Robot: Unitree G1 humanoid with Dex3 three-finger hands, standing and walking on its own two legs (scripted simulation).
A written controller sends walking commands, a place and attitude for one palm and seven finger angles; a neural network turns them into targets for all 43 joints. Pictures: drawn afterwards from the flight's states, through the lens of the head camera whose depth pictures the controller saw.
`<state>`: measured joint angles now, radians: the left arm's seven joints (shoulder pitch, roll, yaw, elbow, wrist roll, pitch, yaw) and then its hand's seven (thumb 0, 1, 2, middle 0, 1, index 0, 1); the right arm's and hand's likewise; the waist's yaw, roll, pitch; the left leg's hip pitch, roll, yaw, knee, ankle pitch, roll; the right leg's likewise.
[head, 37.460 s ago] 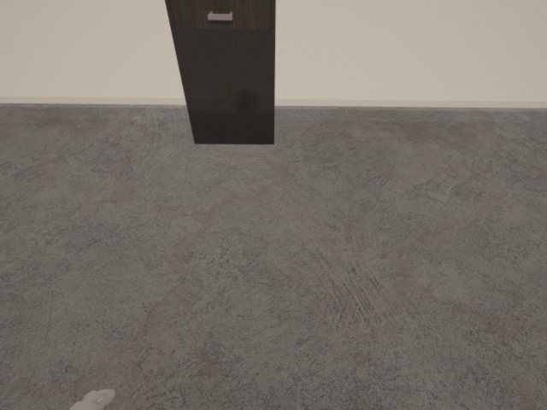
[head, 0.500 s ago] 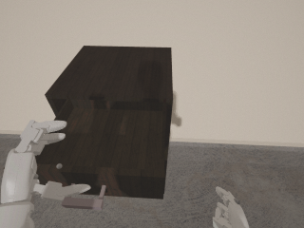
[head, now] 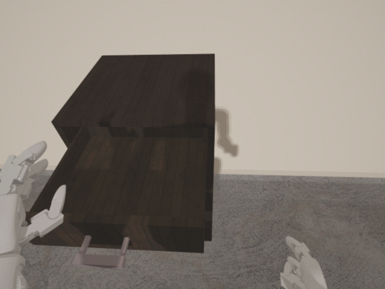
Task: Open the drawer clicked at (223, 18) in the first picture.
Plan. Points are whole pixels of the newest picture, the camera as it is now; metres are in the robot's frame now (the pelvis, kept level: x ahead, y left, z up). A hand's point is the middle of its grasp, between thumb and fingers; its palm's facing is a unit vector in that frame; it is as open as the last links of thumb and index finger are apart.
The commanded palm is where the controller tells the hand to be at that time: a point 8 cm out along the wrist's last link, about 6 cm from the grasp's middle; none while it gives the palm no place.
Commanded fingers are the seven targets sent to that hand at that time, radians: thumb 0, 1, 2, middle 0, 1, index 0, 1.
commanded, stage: draw the hand back to the body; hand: left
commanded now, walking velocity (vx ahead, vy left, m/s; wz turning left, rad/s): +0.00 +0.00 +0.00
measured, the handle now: (103, 251) +0.19 +0.24 -0.04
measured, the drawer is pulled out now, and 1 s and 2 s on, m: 0.30 0.30 0.30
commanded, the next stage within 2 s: step back with the hand held close in 0.20 s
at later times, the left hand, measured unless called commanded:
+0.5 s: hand (57, 210) +0.19 +0.24 +0.15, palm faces +0.38 -0.80 -0.47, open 7.5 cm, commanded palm +0.12 +0.29 +0.17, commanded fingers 0.00 0.90 0.90 -0.20 -0.30 -0.20 -0.30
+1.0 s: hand (36, 261) +0.11 +0.23 +0.16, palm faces +0.36 -0.84 -0.40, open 7.4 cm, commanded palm +0.05 +0.28 +0.17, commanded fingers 0.00 0.90 0.90 -0.20 -0.30 -0.20 -0.30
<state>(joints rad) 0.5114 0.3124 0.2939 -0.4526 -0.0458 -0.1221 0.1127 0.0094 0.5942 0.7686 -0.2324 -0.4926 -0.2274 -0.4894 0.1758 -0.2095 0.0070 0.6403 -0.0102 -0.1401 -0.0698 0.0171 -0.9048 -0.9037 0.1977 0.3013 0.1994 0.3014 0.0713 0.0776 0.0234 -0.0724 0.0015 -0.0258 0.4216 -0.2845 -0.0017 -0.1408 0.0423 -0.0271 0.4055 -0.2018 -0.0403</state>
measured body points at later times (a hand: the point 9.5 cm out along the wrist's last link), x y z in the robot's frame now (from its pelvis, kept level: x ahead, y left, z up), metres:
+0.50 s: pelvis -0.01 +0.00 +0.00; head +0.01 -0.01 +0.45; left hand +0.16 +0.28 +0.18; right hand +0.17 -0.23 -0.09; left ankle -0.03 +0.12 -0.74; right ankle +0.02 -0.09 -0.74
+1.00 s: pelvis -0.09 +0.00 -0.01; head -0.09 -0.01 +0.44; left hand +0.08 +0.27 +0.18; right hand +0.08 -0.23 -0.09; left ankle -0.07 +0.12 -0.72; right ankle -0.06 -0.09 -0.74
